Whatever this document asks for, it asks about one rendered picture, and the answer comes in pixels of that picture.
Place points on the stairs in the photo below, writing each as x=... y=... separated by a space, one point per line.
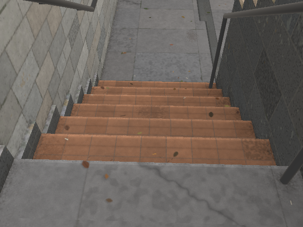
x=155 y=122

